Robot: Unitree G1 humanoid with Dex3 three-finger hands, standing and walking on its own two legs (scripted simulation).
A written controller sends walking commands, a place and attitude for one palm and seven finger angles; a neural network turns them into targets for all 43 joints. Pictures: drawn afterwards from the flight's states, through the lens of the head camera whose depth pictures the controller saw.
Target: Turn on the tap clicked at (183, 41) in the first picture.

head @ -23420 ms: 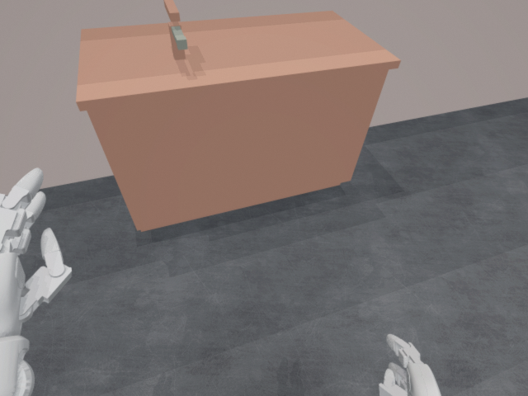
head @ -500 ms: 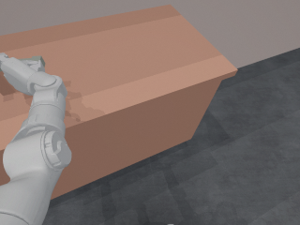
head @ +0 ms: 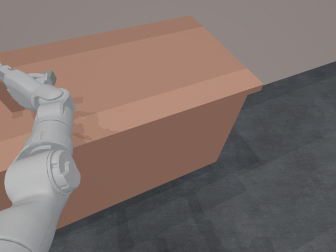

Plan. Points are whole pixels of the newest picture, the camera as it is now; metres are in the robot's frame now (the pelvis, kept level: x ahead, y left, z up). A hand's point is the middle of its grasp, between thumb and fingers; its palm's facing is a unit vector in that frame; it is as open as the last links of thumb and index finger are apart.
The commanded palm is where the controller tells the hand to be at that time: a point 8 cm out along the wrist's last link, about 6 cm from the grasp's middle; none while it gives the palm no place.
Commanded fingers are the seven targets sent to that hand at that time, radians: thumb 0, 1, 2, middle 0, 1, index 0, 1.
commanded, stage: lift the hand up off the lever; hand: left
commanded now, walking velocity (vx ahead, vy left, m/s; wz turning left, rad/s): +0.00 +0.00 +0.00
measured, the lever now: (49, 78) +0.57 +0.29 +0.09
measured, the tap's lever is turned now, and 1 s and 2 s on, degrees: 75 75 75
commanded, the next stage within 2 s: draw the hand back beside the body in 0.80 s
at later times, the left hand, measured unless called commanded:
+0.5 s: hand (43, 70) +0.50 +0.25 +0.17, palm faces +0.81 -0.57 -0.09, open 7.8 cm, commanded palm +0.44 +0.27 +0.17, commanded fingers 0.00 0.90 0.90 -0.15 -0.15 -0.15 -0.15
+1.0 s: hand (47, 72) +0.49 +0.24 +0.17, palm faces +0.69 -0.71 -0.16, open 7.8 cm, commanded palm +0.42 +0.26 +0.18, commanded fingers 0.00 0.90 0.90 -0.16 -0.17 -0.16 -0.17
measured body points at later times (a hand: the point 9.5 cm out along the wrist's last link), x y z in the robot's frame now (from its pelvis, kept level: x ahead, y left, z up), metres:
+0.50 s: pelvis +0.01 +0.00 +0.01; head +0.05 +0.00 +0.45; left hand +0.46 +0.28 +0.17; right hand +0.01 -0.26 -0.13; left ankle -0.01 +0.12 -0.72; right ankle +0.00 -0.07 -0.72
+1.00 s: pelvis +0.00 +0.00 +0.01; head +0.04 -0.01 +0.46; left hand +0.45 +0.27 +0.18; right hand +0.03 -0.26 -0.12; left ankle -0.01 +0.12 -0.72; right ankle +0.00 -0.07 -0.72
